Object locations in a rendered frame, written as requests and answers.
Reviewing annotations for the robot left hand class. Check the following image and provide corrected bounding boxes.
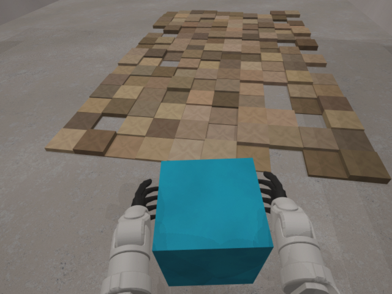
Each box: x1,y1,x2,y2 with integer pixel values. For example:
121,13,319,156
131,179,159,220

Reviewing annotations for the left robot forearm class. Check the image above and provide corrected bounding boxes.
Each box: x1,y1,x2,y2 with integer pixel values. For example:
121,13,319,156
100,205,152,294

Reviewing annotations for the right robot forearm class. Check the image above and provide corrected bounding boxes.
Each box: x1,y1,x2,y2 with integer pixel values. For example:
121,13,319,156
270,197,340,294

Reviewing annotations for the carton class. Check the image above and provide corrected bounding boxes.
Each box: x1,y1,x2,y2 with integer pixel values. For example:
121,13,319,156
152,158,274,287

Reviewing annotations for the robot right hand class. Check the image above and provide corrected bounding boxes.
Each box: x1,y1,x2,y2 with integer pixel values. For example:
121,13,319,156
258,171,287,213

